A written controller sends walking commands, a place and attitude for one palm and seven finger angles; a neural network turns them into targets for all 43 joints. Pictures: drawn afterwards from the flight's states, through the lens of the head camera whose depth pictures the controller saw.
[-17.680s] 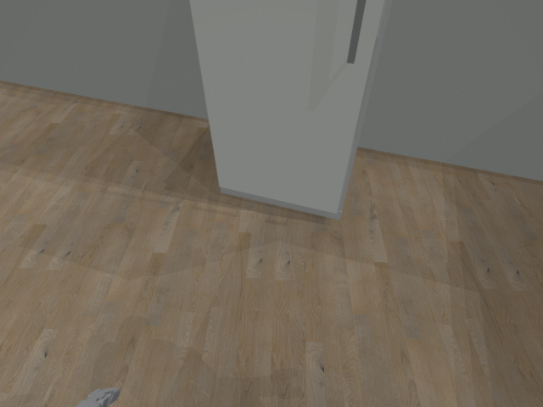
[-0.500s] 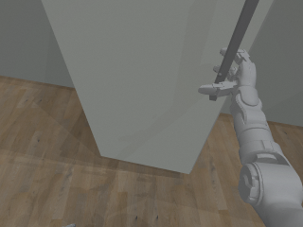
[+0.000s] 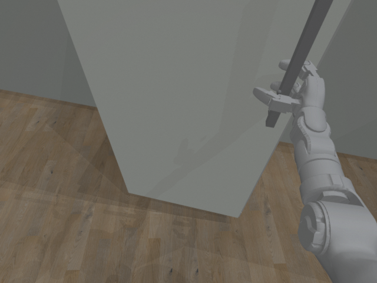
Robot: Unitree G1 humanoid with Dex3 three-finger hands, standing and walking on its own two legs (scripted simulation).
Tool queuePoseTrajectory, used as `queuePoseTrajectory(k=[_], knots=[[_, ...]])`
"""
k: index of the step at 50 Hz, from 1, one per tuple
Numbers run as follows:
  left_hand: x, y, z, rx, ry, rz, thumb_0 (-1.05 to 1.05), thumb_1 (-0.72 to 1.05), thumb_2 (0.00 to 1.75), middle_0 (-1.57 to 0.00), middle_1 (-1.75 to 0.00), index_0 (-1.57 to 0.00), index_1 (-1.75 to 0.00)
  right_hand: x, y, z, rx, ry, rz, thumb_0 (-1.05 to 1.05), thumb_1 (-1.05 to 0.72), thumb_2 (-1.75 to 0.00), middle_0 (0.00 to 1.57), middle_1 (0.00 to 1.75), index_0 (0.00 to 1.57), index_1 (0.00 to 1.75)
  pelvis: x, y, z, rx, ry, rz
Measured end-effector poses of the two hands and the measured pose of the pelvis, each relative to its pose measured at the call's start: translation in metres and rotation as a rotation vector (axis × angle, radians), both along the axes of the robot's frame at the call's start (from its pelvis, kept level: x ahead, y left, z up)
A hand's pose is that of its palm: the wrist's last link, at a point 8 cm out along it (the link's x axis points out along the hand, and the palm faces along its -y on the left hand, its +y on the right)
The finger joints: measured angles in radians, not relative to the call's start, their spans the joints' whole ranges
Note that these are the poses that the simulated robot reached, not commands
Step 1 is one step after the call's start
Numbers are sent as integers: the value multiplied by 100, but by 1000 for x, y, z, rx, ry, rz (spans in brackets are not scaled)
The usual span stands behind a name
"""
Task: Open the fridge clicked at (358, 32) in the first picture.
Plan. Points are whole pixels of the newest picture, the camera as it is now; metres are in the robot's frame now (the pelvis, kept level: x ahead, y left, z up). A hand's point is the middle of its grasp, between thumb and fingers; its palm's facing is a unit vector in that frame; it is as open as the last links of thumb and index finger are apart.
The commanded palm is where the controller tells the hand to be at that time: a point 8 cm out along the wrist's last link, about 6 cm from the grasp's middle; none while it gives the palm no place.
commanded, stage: grip the handle and tug to test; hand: right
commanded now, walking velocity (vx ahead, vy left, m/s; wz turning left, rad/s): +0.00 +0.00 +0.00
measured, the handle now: (306, 32) +0.53 -0.13 +0.28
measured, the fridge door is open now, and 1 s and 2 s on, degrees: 0 0 8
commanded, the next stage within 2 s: pull the door a little, standing still in 1.02 s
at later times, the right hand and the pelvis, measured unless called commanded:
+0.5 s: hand (277, 93) +0.48 -0.11 +0.18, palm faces +0.08 +1.00 +0.02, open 5.6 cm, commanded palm +0.45 -0.17 +0.18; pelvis +0.00 +0.00 +0.00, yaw -1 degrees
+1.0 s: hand (276, 94) +0.48 -0.11 +0.18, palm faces +0.07 +1.00 +0.03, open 5.7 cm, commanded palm +0.42 -0.17 +0.18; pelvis +0.01 +0.00 +0.00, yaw +2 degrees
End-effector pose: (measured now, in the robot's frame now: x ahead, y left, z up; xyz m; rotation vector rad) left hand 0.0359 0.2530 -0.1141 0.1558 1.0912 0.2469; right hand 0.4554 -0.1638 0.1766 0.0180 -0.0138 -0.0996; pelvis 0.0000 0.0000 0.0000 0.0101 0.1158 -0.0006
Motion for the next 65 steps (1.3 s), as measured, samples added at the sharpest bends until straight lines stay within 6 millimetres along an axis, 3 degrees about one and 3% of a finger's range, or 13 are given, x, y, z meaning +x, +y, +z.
queuePoseTrajectory(k=[14, 23, 39, 46, 53, 65], knots=[[21, 6, 3, 14, -33, -29, 0, 90, 90, -20, -30, -20, -30, -3, -1, -1, -8, 13, 7, 1, -66, -79, 40, 135, 39, 135, 1, 3, 1, 1, -4, -15], [28, 4, 4, 8, -50, -28, 0, 90, 90, -20, -30, -20, -30, -3, 3, -1, 1, 12, 20, 1, -70, -83, 40, 138, 40, 137, 3, 4, 1, -2, -6, -10], [11, 6, 5, 13, -23, 13, 1, 90, 90, -20, -30, -20, -30, -3, 3, -2, 10, 9, 25, 1, -71, -82, 39, 138, 40, 136, 1, 3, 2, -2, -12, 6], [13, 6, 6, 7, -30, 30, 1, 90, 90, -20, -30, -20, -30, -4, 4, -2, 12, 2, 24, 1, -73, -80, 37, 139, 38, 135, 7, 2, 3, -3, -14, 19], [35, 4, 10, -3, -74, 38, 1, 90, 90, -20, -30, -20, -30, -6, 4, -2, 16, -3, 29, 1, -74, -77, 33, 140, 36, 134, 19, 1, 6, -7, -22, 34], [99, -2, 16, -8, -124, -51, 1, 90, 90, -20, -30, -20, -30, -7, 6, -1, 16, 19, 13, 2, -74, -79, 31, 138, 36, 134, 37, 3, 7, -9, -26, 6]])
